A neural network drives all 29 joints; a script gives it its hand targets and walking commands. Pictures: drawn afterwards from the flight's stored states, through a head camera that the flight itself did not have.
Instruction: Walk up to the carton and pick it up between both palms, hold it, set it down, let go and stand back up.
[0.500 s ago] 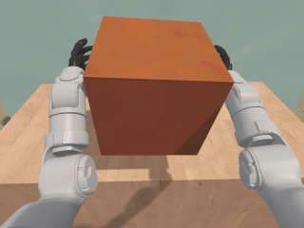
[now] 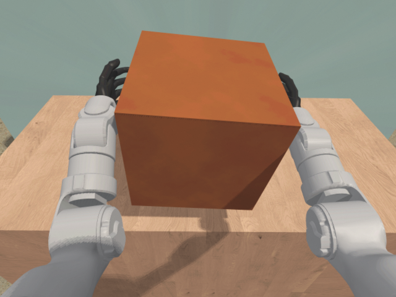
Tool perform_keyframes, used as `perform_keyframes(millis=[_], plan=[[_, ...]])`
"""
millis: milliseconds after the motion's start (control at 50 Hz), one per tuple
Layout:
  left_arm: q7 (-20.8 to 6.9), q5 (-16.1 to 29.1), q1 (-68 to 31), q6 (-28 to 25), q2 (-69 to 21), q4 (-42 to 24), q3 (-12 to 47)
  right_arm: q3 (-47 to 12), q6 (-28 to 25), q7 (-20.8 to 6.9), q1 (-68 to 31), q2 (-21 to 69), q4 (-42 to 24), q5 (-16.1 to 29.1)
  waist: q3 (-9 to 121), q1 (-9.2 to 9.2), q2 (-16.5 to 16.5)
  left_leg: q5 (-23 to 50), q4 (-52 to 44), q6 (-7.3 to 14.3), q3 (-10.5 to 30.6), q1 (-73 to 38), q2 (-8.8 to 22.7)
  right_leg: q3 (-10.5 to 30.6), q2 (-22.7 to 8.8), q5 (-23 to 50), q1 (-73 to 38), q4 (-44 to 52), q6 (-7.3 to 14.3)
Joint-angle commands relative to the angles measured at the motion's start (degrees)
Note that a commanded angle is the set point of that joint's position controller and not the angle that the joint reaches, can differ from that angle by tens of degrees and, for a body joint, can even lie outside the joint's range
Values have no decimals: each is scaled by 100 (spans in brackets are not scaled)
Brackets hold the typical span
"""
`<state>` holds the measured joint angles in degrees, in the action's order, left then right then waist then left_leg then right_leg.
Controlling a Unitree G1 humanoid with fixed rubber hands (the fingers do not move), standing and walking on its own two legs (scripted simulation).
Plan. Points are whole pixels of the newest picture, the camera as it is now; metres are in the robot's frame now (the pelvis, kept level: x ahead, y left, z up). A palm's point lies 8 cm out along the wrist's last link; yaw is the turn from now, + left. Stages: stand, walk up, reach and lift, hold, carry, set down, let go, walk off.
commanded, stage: set down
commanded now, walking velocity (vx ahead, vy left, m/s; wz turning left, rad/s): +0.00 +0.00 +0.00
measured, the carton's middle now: (198, 123) +0.41 -0.03 +0.16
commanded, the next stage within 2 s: none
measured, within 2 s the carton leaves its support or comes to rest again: rests again in 1.74 s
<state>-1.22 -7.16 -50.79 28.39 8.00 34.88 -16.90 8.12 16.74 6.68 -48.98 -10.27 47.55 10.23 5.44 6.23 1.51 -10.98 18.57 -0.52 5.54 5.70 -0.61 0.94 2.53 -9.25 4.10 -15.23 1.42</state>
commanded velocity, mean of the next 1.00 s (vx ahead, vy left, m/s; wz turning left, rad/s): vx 0.00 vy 0.00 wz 0.00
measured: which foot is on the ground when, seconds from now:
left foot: down 0.00-1.00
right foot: down 0.00-1.00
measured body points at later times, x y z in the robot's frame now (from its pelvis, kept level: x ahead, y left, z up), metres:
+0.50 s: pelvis -0.01 +0.01 +0.00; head -0.04 +0.03 +0.45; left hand +0.43 +0.14 +0.20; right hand +0.38 -0.22 +0.17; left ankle -0.01 +0.13 -0.75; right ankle -0.01 -0.10 -0.75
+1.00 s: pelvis +0.00 +0.00 +0.00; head -0.01 +0.02 +0.45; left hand +0.45 +0.12 +0.16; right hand +0.39 -0.24 +0.15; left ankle -0.01 +0.12 -0.75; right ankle -0.01 -0.10 -0.75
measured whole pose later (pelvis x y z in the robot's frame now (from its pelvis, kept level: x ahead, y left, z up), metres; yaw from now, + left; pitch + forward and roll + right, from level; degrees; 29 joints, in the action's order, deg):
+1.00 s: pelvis +0.00 +0.00 +0.00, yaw -2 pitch +3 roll +0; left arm -0.2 -5.7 -47.7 16.4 6.4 44.4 -16.1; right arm 15.1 10.3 2.5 -43.4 -7.5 47.8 0.4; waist 6.3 6.2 1.3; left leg -10.4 18.0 -0.4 3.0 10.5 -0.2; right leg 0.5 2.1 -8.9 10.2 -16.3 1.3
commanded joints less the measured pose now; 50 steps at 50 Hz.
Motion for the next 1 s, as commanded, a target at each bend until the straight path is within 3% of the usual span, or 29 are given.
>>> perform_keyframes(millis=[0,60,120,200,260,360,500,580,680,760,820,980], plan=[[-697,548,-3603,-279,-3417,-876,1961,-1525,-527,-615,-4886,3203,-2267,425,2735,45,-43,1993,165,-108,-417,-844,-216,-240,-9,2917,-1118,-232,-466],[-756,535,-3416,-270,-3415,-961,2001,-1720,-484,-518,-4816,3352,-2527,524,2733,68,37,1968,176,-75,-422,-606,-261,-146,-62,3400,-1412,-335,-534],[-840,458,-3391,-268,-3304,-938,1925,-1653,-410,-521,-4690,3402,-2468,424,2496,99,50,1682,79,-44,-397,-462,-274,-152,-98,3205,-1368,-320,-554],[-819,458,-3448,-333,-3317,-1130,1982,-1645,-426,-607,-4608,3374,-2426,390,2632,62,-103,1868,124,-94,-405,-707,-243,-189,-66,3176,-1113,-354,-518],[-788,470,-3597,-410,-3336,-994,1982,-1406,-466,-695,-4510,3255,-2184,229,2547,140,-147,1679,74,-134,-393,-773,-183,-273,-24,2689,-778,-282,-490],[-683,403,-3733,-551,-3356,-465,1767,-903,-611,-940,-4472,3013,-1672,-113,2354,99,-354,1379,-22,-199,-439,-1003,-60,-435,11,1620,-51,-86,-331],[-446,427,-3789,-836,-3551,111,1695,-432,-1015,-1203,-4663,2906,-1465,-593,2700,-7,-340,1390,14,-291,-515,-1051,20,-562,46,1267,273,-47,-253],[-398,384,-3600,-970,-3523,449,1573,-331,-1126,-1260,-4491,2957,-1183,-769,2578,-53,-160,1264,-60,-235,-567,-794,15,-548,13,1428,89,-40,-285],[-447,328,-3496,-1129,-3433,736,1420,-325,-1255,-1211,-4447,3065,-1155,-907,2610,-36,68,1324,-55,-180,-600,-523,-55,-440,-33,2225,-332,-169,-421],[-482,397,-3591,-1324,-3464,313,1611,-611,-1391,-1116,-4527,3296,-1532,-788,3275,-89,-58,1822,96,-199,-630,-434,-109,-350,-74,3361,-906,-429,-492],[-493,438,-3572,-1419,-3465,170,1673,-790,-1385,-1058,-4334,3460,-1708,-752,3428,-79,-42,1815,122,-193,-650,-159,-155,-261,-156,3794,-1227,-535,-550],[-605,388,-3362,-1345,-3362,36,1725,-902,-1199,-1042,-4018,3538,-1791,-739,3102,-33,-48,1572,23,-131,-629,-57,-147,-230,-191,3612,-1160,-559,-577]])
